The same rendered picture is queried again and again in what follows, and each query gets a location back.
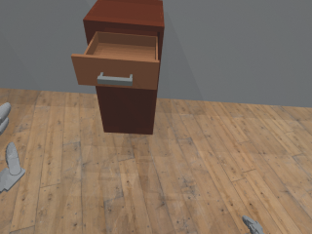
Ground left robot hand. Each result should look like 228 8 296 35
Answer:
0 102 25 194

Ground right robot hand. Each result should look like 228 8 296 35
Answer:
242 215 264 234

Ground drawer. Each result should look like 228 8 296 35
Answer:
71 31 160 90

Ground handle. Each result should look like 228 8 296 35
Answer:
97 72 133 86

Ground cabinet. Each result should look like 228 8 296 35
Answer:
83 0 165 135

